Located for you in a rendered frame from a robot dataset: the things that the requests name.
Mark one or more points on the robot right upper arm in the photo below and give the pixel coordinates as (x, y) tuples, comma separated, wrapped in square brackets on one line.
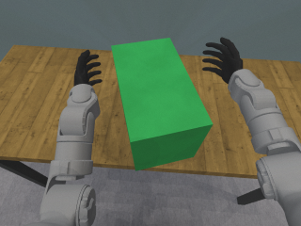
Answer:
[(279, 177)]

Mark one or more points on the table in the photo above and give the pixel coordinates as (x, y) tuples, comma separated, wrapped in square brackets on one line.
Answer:
[(35, 84)]

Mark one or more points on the left robot forearm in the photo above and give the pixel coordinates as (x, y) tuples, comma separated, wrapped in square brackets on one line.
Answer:
[(75, 135)]

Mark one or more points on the right robot forearm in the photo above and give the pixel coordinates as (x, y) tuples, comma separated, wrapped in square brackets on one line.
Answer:
[(270, 132)]

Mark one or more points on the left robot hand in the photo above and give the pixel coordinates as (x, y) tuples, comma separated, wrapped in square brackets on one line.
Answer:
[(81, 75)]

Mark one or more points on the right robot hand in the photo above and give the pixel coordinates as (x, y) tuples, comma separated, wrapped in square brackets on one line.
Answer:
[(230, 59)]

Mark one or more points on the robot left upper arm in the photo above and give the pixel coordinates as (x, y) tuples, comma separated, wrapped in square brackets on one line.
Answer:
[(68, 205)]

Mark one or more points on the carton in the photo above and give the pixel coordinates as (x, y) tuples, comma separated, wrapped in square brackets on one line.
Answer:
[(165, 118)]

